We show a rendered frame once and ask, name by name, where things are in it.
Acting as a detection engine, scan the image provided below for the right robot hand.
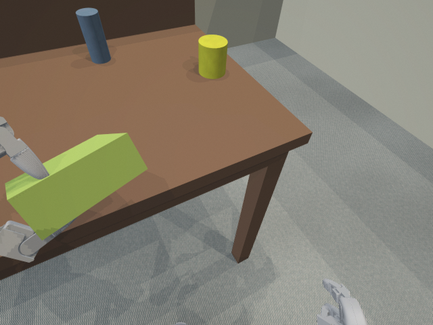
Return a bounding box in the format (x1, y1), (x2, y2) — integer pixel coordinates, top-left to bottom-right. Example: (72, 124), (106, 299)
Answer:
(317, 278), (368, 325)

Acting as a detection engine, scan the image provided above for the sponge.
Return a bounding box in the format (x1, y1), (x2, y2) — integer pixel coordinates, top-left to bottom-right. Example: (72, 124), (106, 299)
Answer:
(5, 133), (148, 240)

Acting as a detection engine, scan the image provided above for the table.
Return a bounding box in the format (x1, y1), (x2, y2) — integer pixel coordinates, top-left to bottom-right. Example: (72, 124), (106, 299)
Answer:
(0, 0), (313, 280)

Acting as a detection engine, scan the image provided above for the left robot hand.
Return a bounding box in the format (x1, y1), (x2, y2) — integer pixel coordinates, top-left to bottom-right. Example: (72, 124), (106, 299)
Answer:
(0, 116), (77, 263)

